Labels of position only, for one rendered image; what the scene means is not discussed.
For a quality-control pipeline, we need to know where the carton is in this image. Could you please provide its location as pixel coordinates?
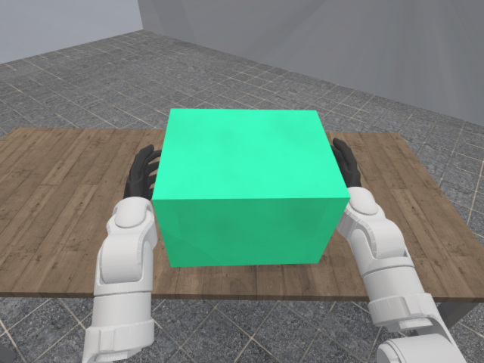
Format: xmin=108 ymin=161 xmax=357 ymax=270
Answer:
xmin=152 ymin=108 xmax=351 ymax=267

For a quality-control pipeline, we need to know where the right robot hand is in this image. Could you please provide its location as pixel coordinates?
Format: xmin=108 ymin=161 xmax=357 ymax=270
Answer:
xmin=330 ymin=138 xmax=362 ymax=188

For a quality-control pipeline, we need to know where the table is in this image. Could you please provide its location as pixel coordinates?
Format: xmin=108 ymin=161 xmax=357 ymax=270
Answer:
xmin=0 ymin=127 xmax=484 ymax=363

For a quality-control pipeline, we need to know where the left robot forearm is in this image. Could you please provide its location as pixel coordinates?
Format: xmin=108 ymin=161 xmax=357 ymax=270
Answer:
xmin=82 ymin=197 xmax=157 ymax=363

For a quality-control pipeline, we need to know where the robot right upper arm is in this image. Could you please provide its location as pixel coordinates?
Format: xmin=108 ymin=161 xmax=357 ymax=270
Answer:
xmin=377 ymin=334 xmax=464 ymax=363

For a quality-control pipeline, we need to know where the left robot hand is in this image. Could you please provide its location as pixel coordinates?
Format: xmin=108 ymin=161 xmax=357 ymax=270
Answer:
xmin=123 ymin=144 xmax=162 ymax=200

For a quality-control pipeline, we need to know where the right robot forearm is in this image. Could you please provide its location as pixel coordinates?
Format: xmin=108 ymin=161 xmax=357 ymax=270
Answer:
xmin=336 ymin=187 xmax=467 ymax=363

